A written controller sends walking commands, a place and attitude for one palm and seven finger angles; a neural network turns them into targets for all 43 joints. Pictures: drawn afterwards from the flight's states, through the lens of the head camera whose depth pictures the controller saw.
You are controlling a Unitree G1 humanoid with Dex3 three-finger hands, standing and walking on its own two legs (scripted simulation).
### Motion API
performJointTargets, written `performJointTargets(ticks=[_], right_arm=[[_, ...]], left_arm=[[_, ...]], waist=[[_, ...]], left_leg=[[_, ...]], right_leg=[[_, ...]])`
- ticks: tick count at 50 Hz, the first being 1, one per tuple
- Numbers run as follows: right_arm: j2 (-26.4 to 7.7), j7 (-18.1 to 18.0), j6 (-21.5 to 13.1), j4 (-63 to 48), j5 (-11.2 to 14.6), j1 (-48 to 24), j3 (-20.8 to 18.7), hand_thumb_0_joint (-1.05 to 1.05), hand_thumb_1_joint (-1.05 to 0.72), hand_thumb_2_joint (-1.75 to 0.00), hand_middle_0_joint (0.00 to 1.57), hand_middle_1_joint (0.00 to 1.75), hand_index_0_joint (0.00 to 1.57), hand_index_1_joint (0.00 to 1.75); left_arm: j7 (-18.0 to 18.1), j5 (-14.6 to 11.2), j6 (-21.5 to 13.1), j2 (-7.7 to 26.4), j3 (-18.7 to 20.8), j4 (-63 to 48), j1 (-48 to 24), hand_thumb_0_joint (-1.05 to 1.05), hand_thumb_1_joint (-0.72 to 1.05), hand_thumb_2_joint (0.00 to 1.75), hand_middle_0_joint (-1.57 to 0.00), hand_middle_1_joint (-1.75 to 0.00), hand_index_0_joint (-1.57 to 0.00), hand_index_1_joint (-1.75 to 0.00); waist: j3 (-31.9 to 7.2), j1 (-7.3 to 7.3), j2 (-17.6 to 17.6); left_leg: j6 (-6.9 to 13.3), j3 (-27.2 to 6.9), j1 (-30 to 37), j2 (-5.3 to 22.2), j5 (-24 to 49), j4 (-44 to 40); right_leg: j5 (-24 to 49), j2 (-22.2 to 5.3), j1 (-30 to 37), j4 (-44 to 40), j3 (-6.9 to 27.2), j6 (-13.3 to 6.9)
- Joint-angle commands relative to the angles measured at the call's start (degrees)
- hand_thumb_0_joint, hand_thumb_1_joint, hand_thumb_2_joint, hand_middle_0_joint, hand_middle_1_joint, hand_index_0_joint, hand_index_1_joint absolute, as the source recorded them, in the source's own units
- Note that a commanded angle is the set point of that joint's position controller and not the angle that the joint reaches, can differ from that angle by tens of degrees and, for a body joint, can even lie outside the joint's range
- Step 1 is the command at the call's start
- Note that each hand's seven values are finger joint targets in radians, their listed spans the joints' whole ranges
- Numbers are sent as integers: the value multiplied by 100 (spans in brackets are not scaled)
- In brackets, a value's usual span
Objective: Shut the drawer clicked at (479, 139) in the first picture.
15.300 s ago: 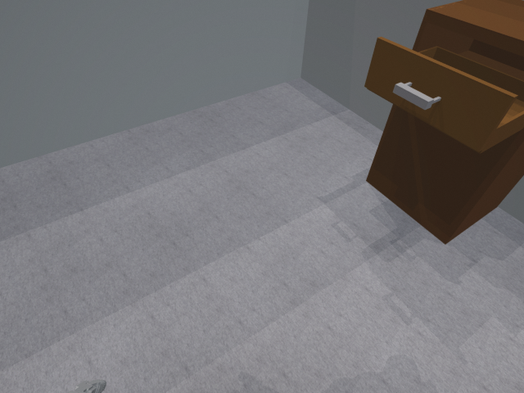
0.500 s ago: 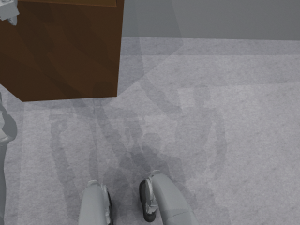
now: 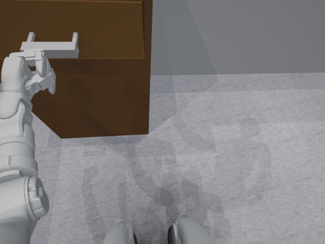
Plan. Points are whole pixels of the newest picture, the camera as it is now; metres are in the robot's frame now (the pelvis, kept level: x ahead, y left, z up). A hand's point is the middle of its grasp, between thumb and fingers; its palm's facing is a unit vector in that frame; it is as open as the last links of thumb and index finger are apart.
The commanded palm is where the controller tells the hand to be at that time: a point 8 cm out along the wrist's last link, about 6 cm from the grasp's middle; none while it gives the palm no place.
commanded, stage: draw the hand back to the body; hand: left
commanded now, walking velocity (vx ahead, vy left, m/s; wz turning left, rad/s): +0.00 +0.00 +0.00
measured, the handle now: (52, 43) +0.63 +0.24 +0.05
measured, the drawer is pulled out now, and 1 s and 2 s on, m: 0.00 0.00 0.00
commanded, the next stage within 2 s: step back with the hand held close in 1.16 s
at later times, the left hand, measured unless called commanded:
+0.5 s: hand out of the picture +0.32 +0.24 +0.15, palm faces +0.25 -0.93 -0.26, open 3.3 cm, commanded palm +0.28 +0.28 +0.17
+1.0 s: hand out of the picture +0.17 +0.24 +0.24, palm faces +0.44 -0.81 -0.39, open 3.3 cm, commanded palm +0.12 +0.28 +0.24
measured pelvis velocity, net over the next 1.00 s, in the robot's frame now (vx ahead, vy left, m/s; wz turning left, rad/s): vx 0.01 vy -0.01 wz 0.06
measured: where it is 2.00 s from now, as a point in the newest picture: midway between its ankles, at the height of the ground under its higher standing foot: outside the picture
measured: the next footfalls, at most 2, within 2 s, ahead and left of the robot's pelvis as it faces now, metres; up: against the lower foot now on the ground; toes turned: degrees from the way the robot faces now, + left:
none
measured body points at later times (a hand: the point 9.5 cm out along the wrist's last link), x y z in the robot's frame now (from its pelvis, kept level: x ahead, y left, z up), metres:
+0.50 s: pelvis +0.01 +0.00 +0.05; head +0.03 -0.01 +0.50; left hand +0.30 +0.29 +0.16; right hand +0.20 -0.22 -0.03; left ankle -0.01 +0.10 -0.67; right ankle +0.00 -0.12 -0.67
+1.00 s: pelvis +0.01 -0.01 +0.07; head -0.02 -0.04 +0.52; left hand +0.14 +0.28 +0.26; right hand +0.21 -0.22 -0.01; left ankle -0.01 +0.10 -0.67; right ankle +0.00 -0.12 -0.67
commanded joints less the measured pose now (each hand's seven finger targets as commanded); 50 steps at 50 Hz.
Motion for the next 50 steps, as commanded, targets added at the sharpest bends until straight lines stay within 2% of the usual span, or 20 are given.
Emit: performJointTargets(ticks=[1, 2, 4, 5, 9, 12, 14, 15, 17, 19, 21, 24, 27, 31, 35, 40, 41, 43, 49, 50], right_arm=[[-990, -154, -211, -527, 129, 583, -426, 0, -90, -90, 20, 30, 20, 30], [-993, -181, -235, -526, 137, 520, -426, 0, -90, -90, 20, 30, 20, 30], [-921, -200, -291, -552, 169, 389, -430, 0, -90, -90, 20, 30, 20, 30], [-899, -208, -322, -567, 187, 292, -426, 0, -90, -90, 20, 30, 20, 30], [-853, -221, -397, -686, 243, -29, -425, 0, -90, -90, 20, 30, 20, 30], [-844, -289, -482, -826, 293, -325, -416, 0, -90, -90, 20, 30, 20, 30], [-841, -350, -564, -935, 301, -537, -395, 0, -90, -90, 20, 30, 20, 30], [-732, -421, -459, -968, 263, -948, -404, 0, -90, -90, 20, 30, 20, 30], [-647, -523, -518, -1089, 222, -1133, -387, 0, -90, -90, 20, 30, 20, 30], [-625, -583, -540, -1066, 225, -1293, -351, 0, -90, -90, 20, 30, 20, 30], [-599, -655, -553, -1020, 212, -1449, -301, 0, -90, -90, 20, 30, 20, 30], [-547, -710, -634, -990, 202, -1649, -235, 0, -90, -90, 20, 30, 20, 30], [-506, -713, -736, -920, 162, -1750, -182, 0, -90, -90, 20, 30, 20, 30], [-476, -663, -832, -894, 120, -1905, -139, 0, -90, -90, 20, 30, 20, 30], [-468, -635, -854, -843, 55, -2047, -143, 0, -90, -90, 20, 30, 20, 30], [-367, -623, -974, -858, 0, -2174, -150, 0, -90, -90, 20, 30, 20, 30], [-324, -619, -1016, -875, 1, -2160, -158, 0, -90, -90, 20, 30, 20, 30], [-303, -606, -1101, -870, -8, -2141, -158, 0, -90, -90, 20, 30, 20, 30], [-319, -628, -1300, -867, -1, -2101, -233, 0, -90, -90, 20, 30, 20, 30], [-331, -653, -1315, -790, -2, -2100, -242, 0, -90, -90, 20, 30, 20, 30]], left_arm=[[36, -487, -153, 1150, -38, -1882, -1338, 0, 90, 90, -140, -160, -140, -160], [79, -528, -192, 1243, 57, -1948, -1120, 0, 90, 90, -140, -160, -140, -160], [119, -601, -289, 798, -223, -2086, -714, 0, 90, 90, -140, -160, -140, -160], [119, -622, -336, 599, -406, -2234, -589, 0, 90, 90, -140, -160, -140, -160], [-30, -732, -267, 237, -721, -2563, 299, 0, 90, 90, -140, -160, -140, -160], [-124, -882, -111, 273, -672, -3086, 756, 0, 90, 90, -140, -160, -140, -160], [-90, -992, -35, 345, -537, -3539, 897, 0, 90, 90, -140, -160, -140, -160], [676, -204, 94, 731, -736, -4221, 1028, 0, 90, 90, -140, -160, -140, -160], [1336, -106, 375, 169, -947, -4629, 1665, 0, 90, 90, -140, -160, -140, -160], [1713, 21, 537, 163, -985, -5211, 1933, 0, 90, 90, -140, -160, -140, -160], [1940, 72, 675, 75, -1031, -5299, 2089, 0, 90, 90, -140, -160, -140, -160], [2167, 144, 737, -70, -1100, -5744, 2281, 0, 90, 90, -140, -160, -140, -160], [2254, 170, 789, -197, -1151, -6135, 2874, 0, 90, 90, -140, -160, -140, -160], [2243, 155, 839, -442, -1295, -6626, 3840, 0, 90, 90, -140, -160, -140, -160], [2234, 128, 859, -220, -881, -7015, 4727, 0, 90, 90, -140, -160, -140, -160], [2261, 134, 739, 43, -433, -8092, 5335, 0, 90, 90, -140, -160, -140, -160], [2263, 127, 702, -44, -459, -8365, 5529, 0, 90, 90, -140, -160, -140, -160], [2291, 126, 677, -117, -439, -8640, 6014, 0, 90, 90, -140, -160, -140, -160], [2319, 122, 577, -91, -213, -9073, 7048, 0, 90, 90, -140, -160, -140, -160], [2300, 146, 602, -199, -315, -8824, 7039, 0, 90, 90, -140, -160, -140, -160]], waist=[[-2809, 185, 221], [-2524, 252, 224], [-2168, 252, 105], [-1981, 246, 282], [-1749, 401, 426], [-1688, 536, 365], [-1653, 594, 32], [-1726, 899, 279], [-1339, 852, 163], [-1302, 886, 299], [-943, 874, -75], [-696, 920, -34], [-555, 1007, 153], [-154, 1087, -94], [216, 1213, -371], [180, 1294, 9], [64, 1291, 273], [171, 1305, 286], [576, 1346, -165], [844, 1305, -302]], left_leg=[[172, -183, 2466, -278, 2990, -847], [162, -168, 2402, -277, 2869, -937], [158, -135, 2571, -286, 2870, -1099], [156, -114, 2710, -293, 2963, -1133], [107, -193, 3238, -262, 3309, -1346], [79, -246, 3512, -247, 3424, -1517], [95, -261, 3524, -274, 3207, -1656], [79, -223, 3909, -329, 3380, -1885], [17, -262, 4113, -284, 3170, -2186], [8, -259, 4298, -264, 3056, -2391], [30, -228, 4278, -284, 2680, -2639], [30, -234, 4493, -300, 2428, -2961], [7, -275, 4825, -283, 2618, -3199], [16, -271, 4969, -259, 2717, -3471], [36, -206, 4897, -275, 2583, -3658], [42, -153, 5037, -327, 2625, -3691], [39, -132, 5111, -334, 2658, -3689], [29, -123, 5099, -336, 2703, -3677], [61, -107, 4994, -315, 2308, -3673], [60, -106, 4931, -323, 2188, -3685]], right_leg=[[3121, 146, 2465, -881, 209, -6], [3027, 134, 2516, -931, 215, -14], [3004, 123, 2550, -1039, 187, -16], [3034, 108, 2497, -1097, 192, -31], [2980, 50, 2574, -1213, 121, -46], [3011, 2, 2792, -1314, 81, -48], [3005, -16, 3052, -1392, 65, -41], [2717, -173, 3172, -1644, 254, -137], [2501, -163, 3221, -1894, 189, -103], [2445, -196, 3517, -2024, 184, -109], [2341, -162, 3694, -2222, 174, -99], [2169, -185, 3931, -2457, 158, -112], [2187, -183, 4172, -2670, 146, -123], [2253, -182, 4428, -2926, 131, -104], [2251, -176, 4658, -3163, 134, -95], [2313, -209, 4864, -3303, 195, -94], [2341, -239, 4926, -3294, 217, -94], [2379, -235, 4910, -3321, 190, -88], [1986, -201, 4695, -3523, 215, -48], [1822, -174, 4552, -3617, 225, -50]])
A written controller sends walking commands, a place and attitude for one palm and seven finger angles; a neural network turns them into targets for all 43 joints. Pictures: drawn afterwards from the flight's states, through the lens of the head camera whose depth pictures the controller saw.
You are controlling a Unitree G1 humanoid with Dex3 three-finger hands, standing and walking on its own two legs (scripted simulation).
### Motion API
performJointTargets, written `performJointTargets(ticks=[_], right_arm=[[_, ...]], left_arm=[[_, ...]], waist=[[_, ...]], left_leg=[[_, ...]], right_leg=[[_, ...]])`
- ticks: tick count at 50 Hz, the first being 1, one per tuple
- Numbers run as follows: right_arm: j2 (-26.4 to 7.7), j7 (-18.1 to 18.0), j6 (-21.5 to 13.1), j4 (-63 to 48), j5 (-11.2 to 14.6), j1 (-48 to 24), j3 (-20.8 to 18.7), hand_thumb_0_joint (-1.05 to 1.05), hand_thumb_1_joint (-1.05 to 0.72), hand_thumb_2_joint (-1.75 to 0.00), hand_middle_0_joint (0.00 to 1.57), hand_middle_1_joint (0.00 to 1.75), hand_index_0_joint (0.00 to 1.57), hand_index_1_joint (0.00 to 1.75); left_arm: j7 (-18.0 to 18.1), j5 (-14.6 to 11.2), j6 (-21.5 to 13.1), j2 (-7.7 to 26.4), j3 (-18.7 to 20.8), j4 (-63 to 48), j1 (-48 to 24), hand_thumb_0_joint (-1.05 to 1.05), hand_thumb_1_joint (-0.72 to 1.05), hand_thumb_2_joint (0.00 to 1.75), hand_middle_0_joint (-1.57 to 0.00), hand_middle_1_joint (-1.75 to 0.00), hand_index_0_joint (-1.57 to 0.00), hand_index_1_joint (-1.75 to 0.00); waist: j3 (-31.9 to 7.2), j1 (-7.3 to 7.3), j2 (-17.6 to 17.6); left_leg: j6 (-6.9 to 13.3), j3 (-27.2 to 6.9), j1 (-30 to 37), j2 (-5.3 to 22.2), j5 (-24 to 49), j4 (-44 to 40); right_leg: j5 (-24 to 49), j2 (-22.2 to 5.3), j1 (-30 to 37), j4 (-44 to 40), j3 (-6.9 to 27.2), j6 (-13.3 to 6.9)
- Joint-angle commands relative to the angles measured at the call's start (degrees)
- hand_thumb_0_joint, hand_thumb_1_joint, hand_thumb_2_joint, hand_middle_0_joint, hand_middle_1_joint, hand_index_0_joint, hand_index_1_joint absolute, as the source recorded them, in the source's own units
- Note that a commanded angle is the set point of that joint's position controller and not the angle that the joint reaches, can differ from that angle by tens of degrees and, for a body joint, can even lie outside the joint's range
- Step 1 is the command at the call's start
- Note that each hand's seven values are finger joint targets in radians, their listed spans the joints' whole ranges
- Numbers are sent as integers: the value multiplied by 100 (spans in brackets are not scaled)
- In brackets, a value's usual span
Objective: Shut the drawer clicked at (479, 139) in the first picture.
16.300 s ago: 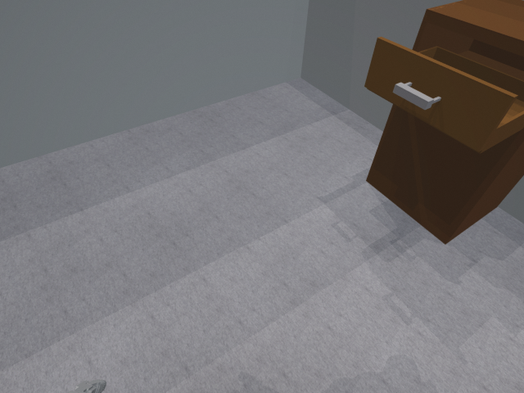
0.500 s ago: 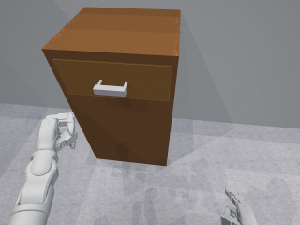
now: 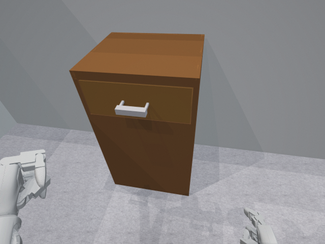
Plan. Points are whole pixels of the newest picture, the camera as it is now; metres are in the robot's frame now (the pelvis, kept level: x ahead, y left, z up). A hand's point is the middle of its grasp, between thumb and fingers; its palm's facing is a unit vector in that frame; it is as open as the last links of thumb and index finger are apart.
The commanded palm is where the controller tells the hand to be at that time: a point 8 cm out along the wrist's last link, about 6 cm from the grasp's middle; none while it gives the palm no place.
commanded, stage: draw the hand back to the body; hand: left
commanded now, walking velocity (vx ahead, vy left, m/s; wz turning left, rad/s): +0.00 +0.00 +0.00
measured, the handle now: (132, 107) +0.63 +0.21 -0.02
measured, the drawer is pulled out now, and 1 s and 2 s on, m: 0.00 0.00 0.00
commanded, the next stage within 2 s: step back with the hand held close in 0.16 s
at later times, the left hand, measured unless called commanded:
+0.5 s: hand (49, 179) +0.18 +0.24 +0.15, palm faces +0.34 -0.82 -0.46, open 3.2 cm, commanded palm +0.12 +0.29 +0.17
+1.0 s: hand (16, 218) +0.11 +0.26 +0.15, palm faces +0.36 -0.81 -0.47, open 3.2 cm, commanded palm +0.05 +0.30 +0.17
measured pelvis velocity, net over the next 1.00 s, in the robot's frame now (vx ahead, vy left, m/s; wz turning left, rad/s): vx -0.08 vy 0.02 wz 0.01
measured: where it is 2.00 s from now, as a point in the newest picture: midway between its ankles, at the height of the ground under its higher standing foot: outside the picture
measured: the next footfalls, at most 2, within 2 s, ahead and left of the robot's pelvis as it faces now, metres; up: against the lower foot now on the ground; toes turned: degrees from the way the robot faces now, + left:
right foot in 1.28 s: -0.17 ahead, -0.10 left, +0.00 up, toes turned +4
left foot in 1.70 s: -0.10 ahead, +0.12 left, +0.00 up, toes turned +0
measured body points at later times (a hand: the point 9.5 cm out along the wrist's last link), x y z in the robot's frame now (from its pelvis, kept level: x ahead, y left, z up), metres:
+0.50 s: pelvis -0.01 +0.01 +0.00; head +0.00 -0.01 +0.45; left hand +0.16 +0.29 +0.18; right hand +0.16 -0.23 -0.09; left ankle -0.01 +0.11 -0.74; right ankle -0.02 -0.11 -0.74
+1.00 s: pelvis -0.08 +0.02 -0.01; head -0.06 +0.02 +0.44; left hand +0.09 +0.30 +0.18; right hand +0.11 -0.21 -0.08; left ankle -0.01 +0.11 -0.74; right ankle -0.02 -0.11 -0.74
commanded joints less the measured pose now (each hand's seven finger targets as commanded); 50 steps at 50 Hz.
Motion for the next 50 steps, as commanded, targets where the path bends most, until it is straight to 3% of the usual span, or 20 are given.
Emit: performJointTargets(ticks=[1, 5, 9, 13, 14, 15, 16, 18, 20, 22, 25, 29, 33, 36, 40, 43, 45, 48, 50], right_arm=[[-467, -91, -438, -915, -20, -872, -203, 0, -90, -90, 20, 30, 20, 30], [-500, -168, -452, -821, -14, -831, -229, 0, -90, -90, 20, 30, 20, 30], [-462, -205, -561, -846, -58, -872, -211, 0, -90, -90, 20, 30, 20, 30], [-434, -224, -664, -819, -74, -911, -187, 0, -90, -90, 20, 30, 20, 30], [-416, -219, -673, -803, -73, -911, -186, 0, -90, -90, 20, 30, 20, 30], [-493, -161, -519, -1054, -33, -772, -142, 0, -90, -90, 20, 30, 20, 30], [-433, -141, -427, -819, -77, -791, -214, 0, -90, -90, 20, 30, 20, 30], [-460, -75, -234, -849, -94, -744, -277, 0, -90, -90, 20, 30, 20, 30], [-527, -51, -144, -917, -100, -775, -340, 0, -90, -90, 20, 30, 20, 30], [-577, -43, -28, -969, -90, -740, -379, 0, -90, -90, 20, 30, 20, 30], [-587, -81, 80, -1113, -79, -810, -425, 0, -90, -90, 20, 30, 20, 30], [-556, -131, 186, -1279, -37, -753, -463, 0, -90, -90, 20, 30, 20, 30], [-570, -172, 198, -1296, -43, -713, -487, 0, -90, -90, 20, 30, 20, 30], [-606, -176, 146, -1281, -66, -719, -491, 0, -90, -90, 20, 30, 20, 30], [-660, -171, 76, -1283, -65, -743, -500, 0, -90, -90, 20, 30, 20, 30], [-641, -154, 35, -1285, -38, -711, -488, 0, -90, -90, 20, 30, 20, 30], [-659, -148, -8, -1289, -59, -680, -508, 0, -90, -90, 20, 30, 20, 30], [-581, -127, -46, -1167, -66, -533, -502, 0, -90, -90, 20, 30, 20, 30], [-580, -149, -81, -1081, -93, -499, -495, 0, -90, -90, 20, 30, 20, 30]], left_arm=[[72, 7, -391, 807, 538, -1049, -347, 0, 90, 90, -140, -160, -140, -160], [111, 51, -438, 737, 466, -832, -727, 0, 90, 90, -140, -160, -140, -160], [181, 84, -530, 899, 590, -1131, -715, 0, 90, 90, -140, -160, -140, -160], [214, 80, -522, 946, 628, -1245, -563, 0, 90, 90, -140, -160, -140, -160], [211, 78, -517, 912, 629, -1193, -501, 0, 90, 90, -140, -160, -140, -160], [268, 115, -824, 1897, 1679, -1685, -1564, 0, 90, 90, -140, -160, -140, -160], [208, 134, -820, 1348, 1284, -1085, -790, 0, 90, 90, -140, -160, -140, -160], [127, 143, -729, 860, 853, -680, -90, 0, 90, 90, -140, -160, -140, -160], [97, 135, -796, 758, 749, -815, 90, 0, 90, 90, -140, -160, -140, -160], [107, 130, -825, 818, 801, -945, 374, 0, 90, 90, -140, -160, -140, -160], [148, 116, -870, 1129, 1056, -1385, 496, 0, 90, 90, -140, -160, -140, -160], [220, 90, -904, 1318, 1248, -1839, 651, 0, 90, 90, -140, -160, -140, -160], [255, 101, -895, 1295, 1250, -1839, 731, 0, 90, 90, -140, -160, -140, -160], [244, 130, -927, 1203, 1178, -1755, 719, 0, 90, 90, -140, -160, -140, -160], [252, 186, -978, 1148, 1186, -1575, 587, 0, 90, 90, -140, -160, -140, -160], [266, 237, -1056, 1097, 1156, -1451, 503, 0, 90, 90, -140, -160, -140, -160], [294, 266, -1111, 1191, 1208, -1638, 399, 0, 90, 90, -140, -160, -140, -160], [355, 226, -1176, 1174, 1092, -1713, 364, 0, 90, 90, -140, -160, -140, -160], [425, 216, -1223, 1233, 1053, -1909, 204, 0, 90, 90, -140, -160, -140, -160]], waist=[[217, -97, -462], [471, -153, -423], [-149, -28, -164], [-211, 12, -155], [-87, 5, -252], [528, -209, 24], [538, -234, -521], [386, -282, -810], [115, -301, -457], [-300, -319, -146], [-846, -276, -228], [-1222, -289, -316], [-1063, -282, -12], [-832, -285, 172], [-478, -314, 54], [-224, -366, -283], [-241, -394, -463], [-246, -446, -937], [-287, -494, -905]], left_leg=[[158, -100, -85, 8, 859, -369], [181, -124, -99, -5, 407, -407], [200, -139, 84, -39, 606, -389], [183, -126, 77, -28, 801, -371], [181, -126, 39, -21, 865, -365], [239, -273, -455, 20, 453, -309], [243, -329, -601, 68, 530, -72], [227, -265, -451, 102, 867, 69], [215, -259, -491, 139, 1187, -38], [225, -289, -468, 241, 1730, -169], [234, -357, -406, 292, 2438, -199], [232, -391, -516, 362, 2869, -94], [241, -501, -732, 449, 2847, -240], [292, -633, -1152, 566, 2222, -483], [411, -796, -2214, 640, 449, -789], [454, -798, -2768, 558, -956, -785], [411, -698, -2649, 380, -1182, -466], [213, -405, -1652, 53, -793, 483], [131, -346, -1101, -7, -628, 896]], right_leg=[[701, -27, -492, -613, 261, -5], [56, -46, -736, -772, 295, 2], [263, -112, -392, -624, 312, -14], [549, -114, -275, -589, 334, -12], [638, -101, -304, -586, 326, -16], [656, -390, -771, -961, 871, -31], [675, -553, -897, -1001, 877, -56], [955, -630, -975, -945, 800, -40], [1252, -588, -819, -712, 585, -3], [1657, -499, -535, -357, 422, 46], [2192, -392, -237, -22, 312, 100], [2748, -354, -29, 307, 338, 134], [2389, -231, -165, 489, 295, 161], [1749, -146, -205, 616, 300, 171], [1210, -136, 77, 726, 426, 146], [612, -240, 15, 504, 618, 127], [124, -401, -272, 39, 840, 62], [-882, -846, -1528, -756, 1136, -180], [-1311, -1042, -2174, -987, 1133, -299]])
